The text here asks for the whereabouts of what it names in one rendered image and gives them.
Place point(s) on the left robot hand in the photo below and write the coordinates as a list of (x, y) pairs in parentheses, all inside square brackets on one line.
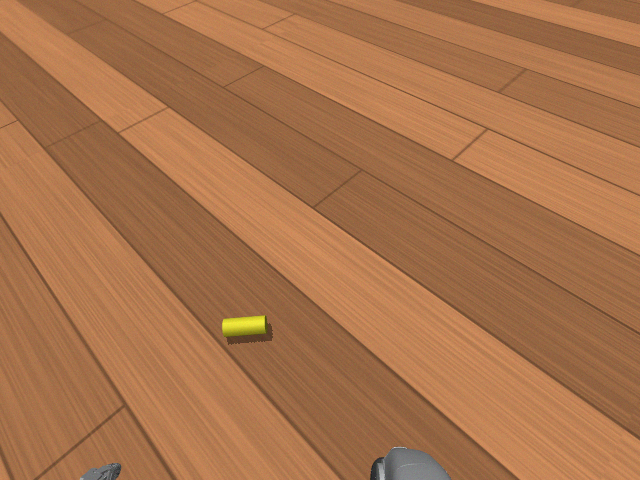
[(106, 472)]

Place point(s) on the can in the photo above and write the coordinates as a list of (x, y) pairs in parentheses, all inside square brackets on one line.
[(244, 326)]

